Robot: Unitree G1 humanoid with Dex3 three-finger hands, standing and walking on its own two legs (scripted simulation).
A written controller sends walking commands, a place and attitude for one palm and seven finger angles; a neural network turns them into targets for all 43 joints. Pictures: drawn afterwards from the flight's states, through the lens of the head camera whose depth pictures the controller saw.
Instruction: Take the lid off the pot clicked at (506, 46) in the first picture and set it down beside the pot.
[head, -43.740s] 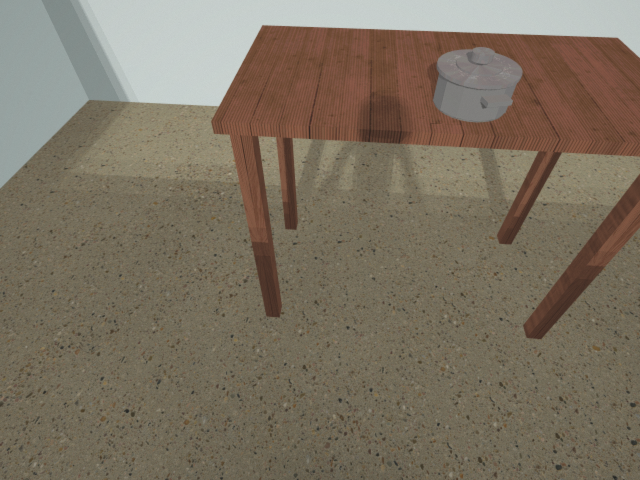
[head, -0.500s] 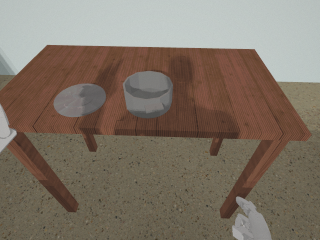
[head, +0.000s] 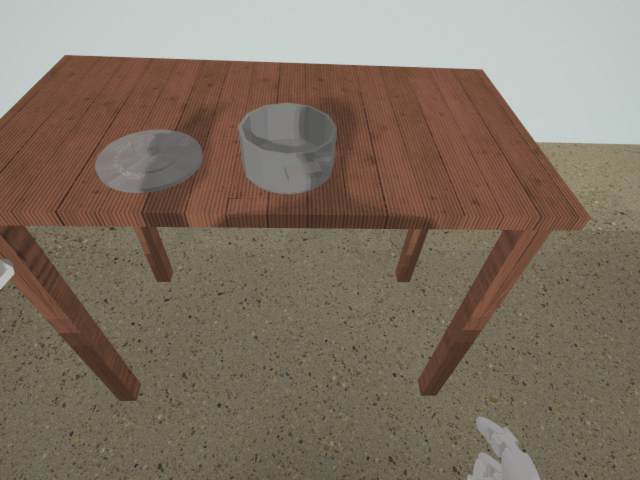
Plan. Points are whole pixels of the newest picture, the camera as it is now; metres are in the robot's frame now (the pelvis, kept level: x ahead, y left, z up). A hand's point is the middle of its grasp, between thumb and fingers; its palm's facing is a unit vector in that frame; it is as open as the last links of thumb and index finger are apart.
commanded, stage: step back with the hand held close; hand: left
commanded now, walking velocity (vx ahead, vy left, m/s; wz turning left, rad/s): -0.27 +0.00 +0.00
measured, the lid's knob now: (146, 145) +0.59 +0.30 +0.10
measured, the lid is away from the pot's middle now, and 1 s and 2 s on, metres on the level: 0.23 0.23 0.23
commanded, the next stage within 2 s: stop stepping back and stand still in 0.68 s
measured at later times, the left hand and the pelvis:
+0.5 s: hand out of the picture +0.11 +0.24 +0.28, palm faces +0.49 -0.78 -0.39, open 7.4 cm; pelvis -0.08 +0.02 -0.01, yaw +0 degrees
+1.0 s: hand out of the picture +0.00 +0.27 +0.27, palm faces +0.36 -0.85 -0.38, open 7.4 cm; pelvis -0.21 +0.06 +0.01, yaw -4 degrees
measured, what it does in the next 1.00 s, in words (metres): walks backwards: right foot, then right foot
